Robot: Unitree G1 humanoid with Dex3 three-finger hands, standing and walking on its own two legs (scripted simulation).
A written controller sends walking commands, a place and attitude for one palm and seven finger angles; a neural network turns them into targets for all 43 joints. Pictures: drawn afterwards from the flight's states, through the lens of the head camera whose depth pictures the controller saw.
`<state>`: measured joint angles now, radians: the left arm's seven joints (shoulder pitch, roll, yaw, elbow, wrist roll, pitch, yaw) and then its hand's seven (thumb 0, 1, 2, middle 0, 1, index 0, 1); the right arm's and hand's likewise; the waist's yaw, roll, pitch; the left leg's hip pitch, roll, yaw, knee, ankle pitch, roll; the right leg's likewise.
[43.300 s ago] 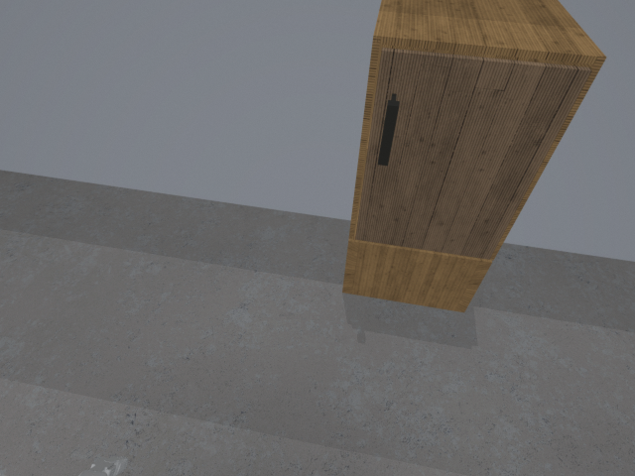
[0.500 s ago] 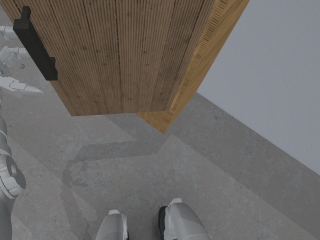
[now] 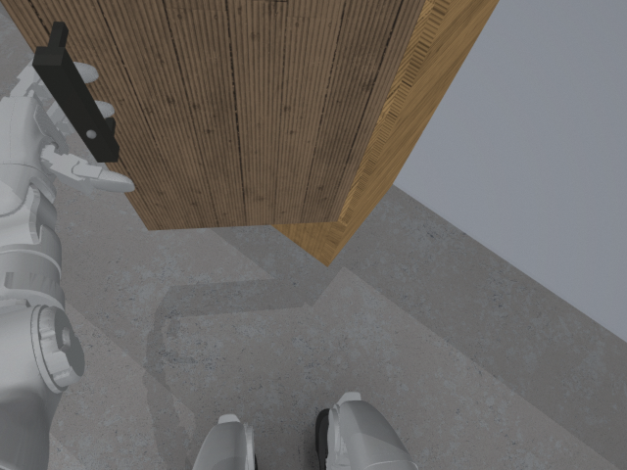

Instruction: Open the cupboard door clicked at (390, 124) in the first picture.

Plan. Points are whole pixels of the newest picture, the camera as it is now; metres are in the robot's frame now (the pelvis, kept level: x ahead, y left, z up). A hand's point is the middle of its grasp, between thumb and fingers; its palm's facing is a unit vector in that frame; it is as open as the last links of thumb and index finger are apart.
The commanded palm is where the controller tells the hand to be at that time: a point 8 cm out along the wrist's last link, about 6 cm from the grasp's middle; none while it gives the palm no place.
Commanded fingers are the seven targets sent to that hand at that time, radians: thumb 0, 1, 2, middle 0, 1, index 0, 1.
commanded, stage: slide the fingers in behind the handle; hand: left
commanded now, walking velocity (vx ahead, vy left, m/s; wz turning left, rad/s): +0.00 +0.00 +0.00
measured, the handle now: (86, 98) +0.55 +0.24 +0.06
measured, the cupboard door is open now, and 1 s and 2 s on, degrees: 43 43 61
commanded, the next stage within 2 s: close the thumb around the handle in 0.54 s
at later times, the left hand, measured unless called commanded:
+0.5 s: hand (95, 136) +0.50 +0.23 +0.06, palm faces +0.03 -1.00 -0.02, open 14.0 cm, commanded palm +0.48 +0.27 +0.06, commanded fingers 0.00 -0.50 0.30 -0.30 -1.20 -0.30 -1.20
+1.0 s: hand (99, 132) +0.50 +0.22 +0.06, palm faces +0.01 -1.00 -0.02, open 10.3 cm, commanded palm +0.48 +0.26 +0.06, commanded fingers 0.00 0.56 0.76 -0.38 -1.31 -0.38 -1.31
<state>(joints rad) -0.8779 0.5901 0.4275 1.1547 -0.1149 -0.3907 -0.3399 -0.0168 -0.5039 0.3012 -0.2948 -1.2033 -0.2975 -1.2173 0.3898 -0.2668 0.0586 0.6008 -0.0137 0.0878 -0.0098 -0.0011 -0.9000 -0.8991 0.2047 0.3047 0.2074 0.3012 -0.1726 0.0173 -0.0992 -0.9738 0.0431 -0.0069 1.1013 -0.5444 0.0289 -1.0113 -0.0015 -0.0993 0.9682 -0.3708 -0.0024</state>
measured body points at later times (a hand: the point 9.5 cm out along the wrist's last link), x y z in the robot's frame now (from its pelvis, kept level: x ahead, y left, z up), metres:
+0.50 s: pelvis +0.00 -0.01 +0.00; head +0.14 +0.02 +0.43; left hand +0.49 +0.28 +0.06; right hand +0.01 -0.27 -0.10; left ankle -0.02 +0.09 -0.66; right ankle +0.04 -0.13 -0.66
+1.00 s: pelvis +0.00 +0.00 +0.00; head +0.15 +0.03 +0.42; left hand +0.50 +0.28 +0.06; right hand +0.00 -0.26 -0.10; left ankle -0.02 +0.09 -0.66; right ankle +0.04 -0.13 -0.66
